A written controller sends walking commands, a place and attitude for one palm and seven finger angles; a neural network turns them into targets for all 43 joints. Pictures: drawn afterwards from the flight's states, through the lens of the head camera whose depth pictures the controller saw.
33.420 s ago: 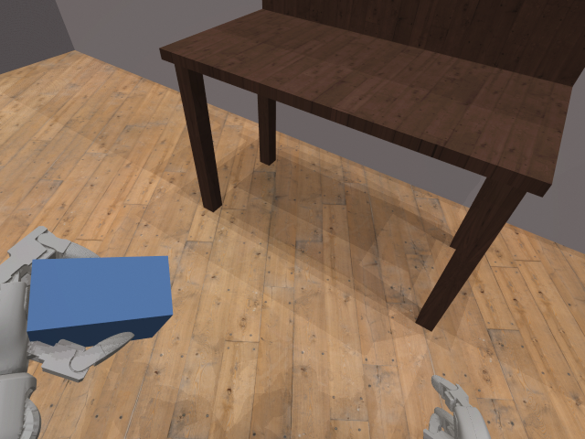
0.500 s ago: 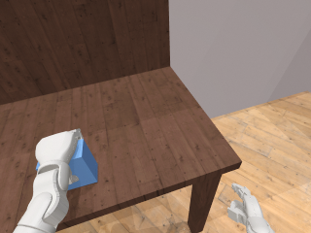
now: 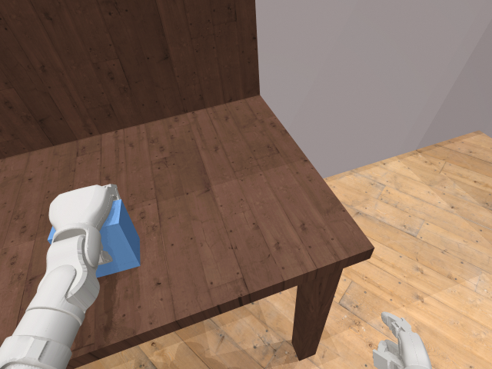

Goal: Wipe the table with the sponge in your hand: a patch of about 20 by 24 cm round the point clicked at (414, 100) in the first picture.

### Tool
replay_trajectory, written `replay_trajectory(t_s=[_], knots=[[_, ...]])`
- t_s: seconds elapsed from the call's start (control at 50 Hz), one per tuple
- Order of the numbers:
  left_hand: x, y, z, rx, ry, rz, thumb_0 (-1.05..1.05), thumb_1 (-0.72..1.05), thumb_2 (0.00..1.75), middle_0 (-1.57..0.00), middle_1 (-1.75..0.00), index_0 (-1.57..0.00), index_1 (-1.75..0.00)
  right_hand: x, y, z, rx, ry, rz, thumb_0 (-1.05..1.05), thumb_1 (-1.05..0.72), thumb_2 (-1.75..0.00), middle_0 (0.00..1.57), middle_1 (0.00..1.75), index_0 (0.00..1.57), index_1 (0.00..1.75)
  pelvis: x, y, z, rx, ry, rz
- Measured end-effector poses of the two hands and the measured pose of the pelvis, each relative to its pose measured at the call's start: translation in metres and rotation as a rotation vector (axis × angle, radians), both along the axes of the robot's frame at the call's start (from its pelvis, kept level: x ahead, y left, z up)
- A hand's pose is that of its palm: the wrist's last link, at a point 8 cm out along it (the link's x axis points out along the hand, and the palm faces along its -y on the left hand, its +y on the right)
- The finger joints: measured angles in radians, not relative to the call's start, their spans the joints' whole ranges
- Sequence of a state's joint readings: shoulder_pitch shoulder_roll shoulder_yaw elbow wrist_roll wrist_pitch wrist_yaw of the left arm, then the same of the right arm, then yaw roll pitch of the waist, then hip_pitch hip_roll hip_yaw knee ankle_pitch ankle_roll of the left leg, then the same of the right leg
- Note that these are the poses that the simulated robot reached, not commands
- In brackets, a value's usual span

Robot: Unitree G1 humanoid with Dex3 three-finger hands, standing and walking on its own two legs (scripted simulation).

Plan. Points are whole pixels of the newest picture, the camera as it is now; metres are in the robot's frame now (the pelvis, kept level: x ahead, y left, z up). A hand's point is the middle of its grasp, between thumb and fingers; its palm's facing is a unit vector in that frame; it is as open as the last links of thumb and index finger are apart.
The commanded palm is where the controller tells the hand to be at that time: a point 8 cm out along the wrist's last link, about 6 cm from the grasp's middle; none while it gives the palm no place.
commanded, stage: wipe forward along the first lane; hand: left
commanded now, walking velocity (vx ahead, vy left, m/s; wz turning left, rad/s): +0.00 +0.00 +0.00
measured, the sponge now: (104, 247) +0.29 +0.31 +0.03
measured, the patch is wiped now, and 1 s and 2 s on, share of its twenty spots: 0.30 0.45 0.45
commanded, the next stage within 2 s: slide across to the middle lane in 0.90 s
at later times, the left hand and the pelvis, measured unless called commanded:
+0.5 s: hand (94, 203) +0.35 +0.34 +0.08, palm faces -0.11 +0.00 -0.99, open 10.3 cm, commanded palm +0.33 +0.34 +0.12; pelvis +0.00 +0.00 +0.00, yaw +0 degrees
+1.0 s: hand (88, 185) +0.39 +0.38 +0.08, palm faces -0.12 +0.00 -0.99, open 10.3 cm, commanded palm +0.38 +0.36 +0.12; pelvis +0.01 +0.03 +0.00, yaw +0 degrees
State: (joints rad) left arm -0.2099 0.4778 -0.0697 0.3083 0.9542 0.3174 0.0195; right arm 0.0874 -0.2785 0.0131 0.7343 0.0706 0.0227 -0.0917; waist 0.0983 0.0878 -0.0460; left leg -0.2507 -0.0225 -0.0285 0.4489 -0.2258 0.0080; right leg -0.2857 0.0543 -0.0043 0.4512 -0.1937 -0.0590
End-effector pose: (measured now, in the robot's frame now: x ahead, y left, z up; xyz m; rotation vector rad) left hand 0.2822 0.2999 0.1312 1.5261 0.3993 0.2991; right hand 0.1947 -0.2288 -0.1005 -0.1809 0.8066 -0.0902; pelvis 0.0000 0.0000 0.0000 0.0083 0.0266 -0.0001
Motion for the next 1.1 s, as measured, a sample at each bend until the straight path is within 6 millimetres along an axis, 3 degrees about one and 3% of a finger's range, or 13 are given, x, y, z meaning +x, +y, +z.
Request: replay_trajectory(t_s=[0.52,0.92,1.1], knots=[[0.057,0.033,0.003,0.029,0.047,-0.017,0.01,-0.55,1.07,-0.73,-1.29,-0.75,-1.3,-0.055,-0.027,-0.018,-0.045,0.154,-0.099,0.01,-0.91,-0.9,0.2,0.3,0.2,0.3,0.0,0.001,-0.003,-0.006,0.07,-0.002],[0.092,0.066,0.003,0.022,0.055,-0.021,0.0,-0.55,1.07,-0.72,-1.31,-0.75,-1.31,-0.066,-0.011,-0.018,-0.054,0.232,-0.133,0.01,-0.91,-0.9,0.2,0.3,0.2,0.3,0.012,0.023,-0.002,-0.02,0.121,-0.004],[0.101,0.069,0.001,0.047,0.057,-0.042,0.0,-0.55,1.07,-0.72,-1.3,-0.75,-1.31,-0.062,0.004,-0.019,-0.044,0.25,-0.126,0.01,-0.91,-0.9,0.2,0.3,0.2,0.3,0.017,0.034,-0.002,-0.026,0.131,0.002]])
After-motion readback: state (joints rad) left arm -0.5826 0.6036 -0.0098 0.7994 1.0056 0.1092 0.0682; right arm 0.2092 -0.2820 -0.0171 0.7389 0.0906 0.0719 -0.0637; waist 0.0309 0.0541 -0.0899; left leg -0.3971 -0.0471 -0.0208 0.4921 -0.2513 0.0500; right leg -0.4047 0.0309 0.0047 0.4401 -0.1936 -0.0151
